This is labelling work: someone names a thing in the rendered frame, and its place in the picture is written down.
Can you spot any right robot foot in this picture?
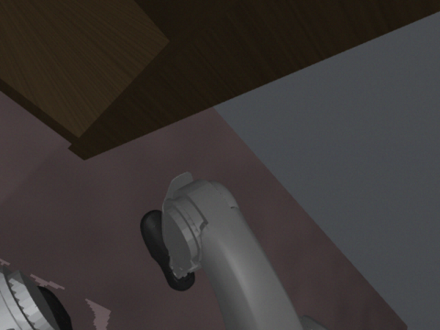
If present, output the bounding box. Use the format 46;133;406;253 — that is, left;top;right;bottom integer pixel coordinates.
140;210;195;292

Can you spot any left robot foot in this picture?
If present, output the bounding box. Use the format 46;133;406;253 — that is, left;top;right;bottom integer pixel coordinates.
37;286;73;330

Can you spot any bookshelf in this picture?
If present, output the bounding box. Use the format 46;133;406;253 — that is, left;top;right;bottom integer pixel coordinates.
0;0;440;161

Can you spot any right robot hand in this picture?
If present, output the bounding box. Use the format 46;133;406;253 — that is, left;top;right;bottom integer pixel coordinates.
298;315;330;330

